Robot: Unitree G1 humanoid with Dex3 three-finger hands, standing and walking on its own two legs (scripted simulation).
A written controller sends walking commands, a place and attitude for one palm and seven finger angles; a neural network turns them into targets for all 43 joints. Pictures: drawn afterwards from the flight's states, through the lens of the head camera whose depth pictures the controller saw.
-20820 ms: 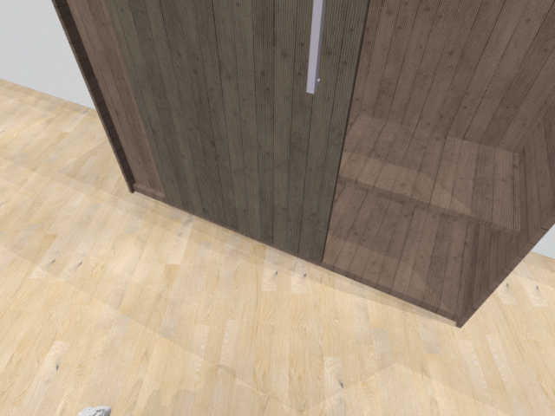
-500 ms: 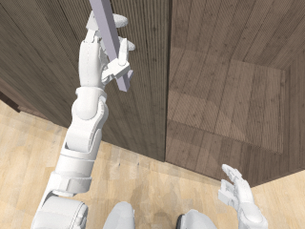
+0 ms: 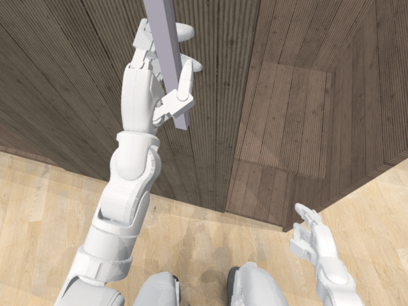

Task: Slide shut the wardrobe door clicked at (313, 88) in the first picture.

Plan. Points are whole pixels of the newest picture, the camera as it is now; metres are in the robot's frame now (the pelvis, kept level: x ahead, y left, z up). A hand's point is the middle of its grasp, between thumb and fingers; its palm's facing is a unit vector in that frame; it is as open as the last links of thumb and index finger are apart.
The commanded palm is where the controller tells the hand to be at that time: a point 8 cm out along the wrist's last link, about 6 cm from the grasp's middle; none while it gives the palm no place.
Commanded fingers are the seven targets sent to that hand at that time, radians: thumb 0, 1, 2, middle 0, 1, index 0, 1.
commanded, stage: step sideways, sliding the door along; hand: left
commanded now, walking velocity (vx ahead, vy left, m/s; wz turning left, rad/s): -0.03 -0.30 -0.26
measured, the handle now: (174, 49) +0.42 +0.09 +0.22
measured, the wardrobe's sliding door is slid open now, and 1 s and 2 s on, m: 0.28 0.00 0.00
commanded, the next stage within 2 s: stop walking and hold the door there in 1.00 s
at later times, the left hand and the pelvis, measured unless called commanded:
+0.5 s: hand (330, 127) +0.34 -0.11 +0.19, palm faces -0.15 -0.99 -0.08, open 6.4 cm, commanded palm +0.32 -0.09 +0.20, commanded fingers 0.00 0.90 0.90 -0.45 -1.40 -0.45 -1.40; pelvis -0.06 -0.13 +0.00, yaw -7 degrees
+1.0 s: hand out of the picture +0.33 -0.21 +0.20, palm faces -0.01 -1.00 -0.05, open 6.2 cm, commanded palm +0.30 -0.23 +0.20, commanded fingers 0.00 0.90 0.90 -0.45 -1.40 -0.45 -1.40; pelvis -0.10 -0.28 +0.01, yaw -8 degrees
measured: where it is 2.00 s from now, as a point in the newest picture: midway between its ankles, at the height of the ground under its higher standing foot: outside the picture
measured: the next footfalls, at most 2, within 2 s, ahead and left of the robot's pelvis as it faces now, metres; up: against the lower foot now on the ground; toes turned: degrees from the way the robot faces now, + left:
right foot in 0.18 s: +0.04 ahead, -0.17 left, +0.00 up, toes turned -6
left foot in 0.38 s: +0.01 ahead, +0.06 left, +0.00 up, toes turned +4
